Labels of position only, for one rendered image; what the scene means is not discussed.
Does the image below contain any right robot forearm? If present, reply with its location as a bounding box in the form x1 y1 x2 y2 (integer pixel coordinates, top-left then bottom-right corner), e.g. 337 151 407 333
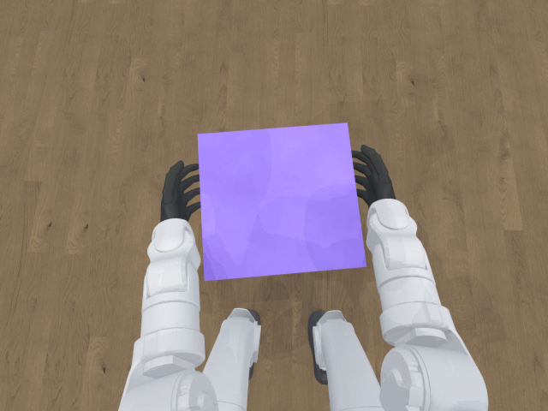
366 199 488 401

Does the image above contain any left robot foot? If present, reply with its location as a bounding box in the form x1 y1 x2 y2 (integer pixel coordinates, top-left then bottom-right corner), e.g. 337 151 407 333
248 309 260 381

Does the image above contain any right robot thigh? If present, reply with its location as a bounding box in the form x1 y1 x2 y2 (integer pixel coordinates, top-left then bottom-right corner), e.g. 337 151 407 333
313 319 384 411

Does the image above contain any carton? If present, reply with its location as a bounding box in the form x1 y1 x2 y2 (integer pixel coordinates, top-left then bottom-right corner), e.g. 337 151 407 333
198 122 366 281

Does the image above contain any left robot upper arm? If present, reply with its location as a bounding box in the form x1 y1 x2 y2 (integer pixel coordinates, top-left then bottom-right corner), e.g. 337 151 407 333
119 369 218 411

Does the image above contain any right robot upper arm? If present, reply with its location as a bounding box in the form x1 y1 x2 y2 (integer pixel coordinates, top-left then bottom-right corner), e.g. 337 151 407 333
379 344 488 411

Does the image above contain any left robot hand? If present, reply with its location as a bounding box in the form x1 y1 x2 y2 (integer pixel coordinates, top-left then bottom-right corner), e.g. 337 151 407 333
160 160 201 223

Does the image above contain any left robot forearm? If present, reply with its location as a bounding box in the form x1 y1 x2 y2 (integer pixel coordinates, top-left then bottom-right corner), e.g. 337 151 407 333
118 218 206 411

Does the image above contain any right robot hand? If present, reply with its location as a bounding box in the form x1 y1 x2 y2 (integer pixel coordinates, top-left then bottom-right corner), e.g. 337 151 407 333
351 145 396 208

